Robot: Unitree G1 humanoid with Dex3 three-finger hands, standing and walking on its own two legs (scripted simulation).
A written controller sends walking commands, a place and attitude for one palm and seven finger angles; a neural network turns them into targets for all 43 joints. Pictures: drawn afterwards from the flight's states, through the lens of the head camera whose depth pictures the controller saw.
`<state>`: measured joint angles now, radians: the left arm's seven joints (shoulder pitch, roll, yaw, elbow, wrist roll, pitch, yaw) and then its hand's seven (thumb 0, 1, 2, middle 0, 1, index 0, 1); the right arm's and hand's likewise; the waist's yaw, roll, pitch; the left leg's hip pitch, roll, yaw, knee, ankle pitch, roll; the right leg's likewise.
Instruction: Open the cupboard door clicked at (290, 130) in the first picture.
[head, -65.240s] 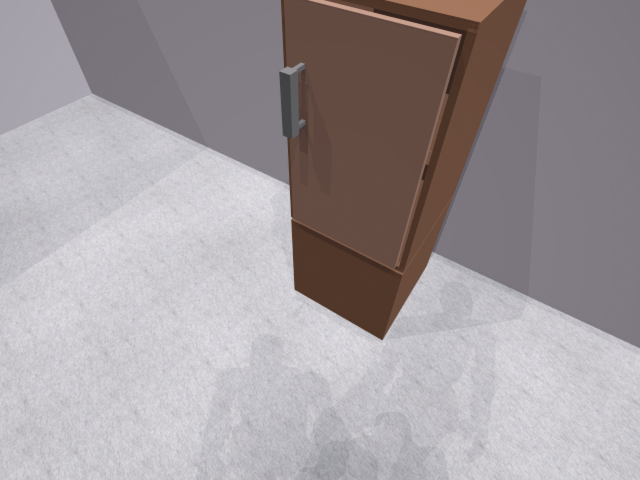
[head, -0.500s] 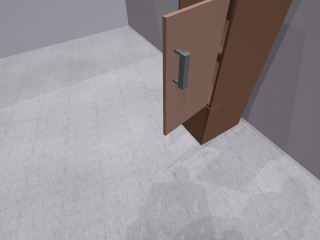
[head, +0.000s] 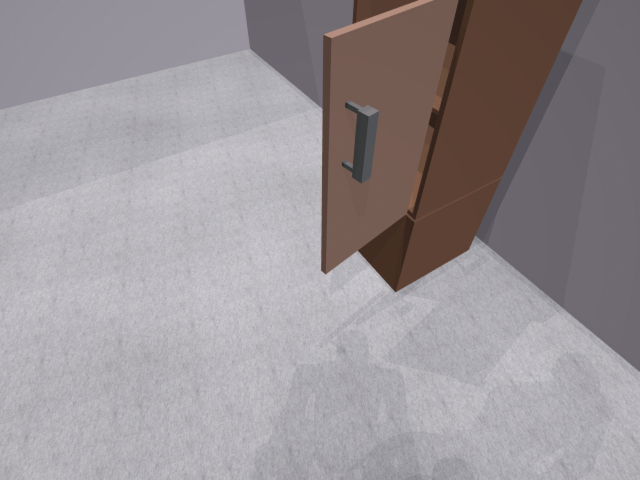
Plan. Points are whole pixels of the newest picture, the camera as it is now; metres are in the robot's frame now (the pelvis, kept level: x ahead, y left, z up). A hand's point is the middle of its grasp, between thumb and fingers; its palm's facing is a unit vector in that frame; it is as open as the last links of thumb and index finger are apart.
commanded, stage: look to check the result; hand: left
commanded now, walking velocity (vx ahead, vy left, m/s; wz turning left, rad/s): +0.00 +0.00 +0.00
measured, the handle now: (356, 141) +0.67 -0.03 +0.06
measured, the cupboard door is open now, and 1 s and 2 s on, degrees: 100 100 100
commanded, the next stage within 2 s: stand and wait in 0.58 s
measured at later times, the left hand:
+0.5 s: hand out of the picture +0.02 +0.16 -0.17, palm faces +0.04 -0.98 -0.19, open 7.4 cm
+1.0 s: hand out of the picture +0.03 +0.15 -0.17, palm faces +0.05 -0.98 -0.20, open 7.4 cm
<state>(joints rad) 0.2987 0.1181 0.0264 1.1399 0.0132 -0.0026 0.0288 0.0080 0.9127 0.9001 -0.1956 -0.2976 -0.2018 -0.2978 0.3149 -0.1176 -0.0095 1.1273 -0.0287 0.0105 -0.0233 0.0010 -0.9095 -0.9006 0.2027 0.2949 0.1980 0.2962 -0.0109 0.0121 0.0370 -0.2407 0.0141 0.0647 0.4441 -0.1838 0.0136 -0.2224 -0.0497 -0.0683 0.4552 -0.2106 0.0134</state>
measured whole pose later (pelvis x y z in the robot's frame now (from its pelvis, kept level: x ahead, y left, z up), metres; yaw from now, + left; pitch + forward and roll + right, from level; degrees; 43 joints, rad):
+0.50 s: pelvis +0.02 -0.01 +0.00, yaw +0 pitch -1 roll +0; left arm 0.27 0.13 0.02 1.15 0.01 -0.01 0.03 0.00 0.91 0.90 -0.19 -0.30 -0.20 -0.30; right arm 0.26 -0.14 0.00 1.14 -0.02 0.01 -0.03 0.00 -0.91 -0.90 0.20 0.29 0.20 0.30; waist -0.01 0.01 0.05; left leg -0.19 0.03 0.06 0.41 -0.20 0.00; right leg -0.17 -0.04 -0.07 0.43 -0.23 0.00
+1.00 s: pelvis +0.04 -0.02 +0.00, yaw +0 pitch -1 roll +0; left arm 0.26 0.14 0.02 1.15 0.01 -0.02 0.03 0.00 0.91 0.90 -0.20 -0.30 -0.20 -0.30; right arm 0.25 -0.15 0.00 1.16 -0.02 0.00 -0.03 0.00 -0.91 -0.90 0.20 0.29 0.20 0.30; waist -0.01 0.01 0.05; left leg -0.15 0.04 0.05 0.38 -0.21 -0.02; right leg -0.13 -0.02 -0.09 0.39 -0.24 -0.01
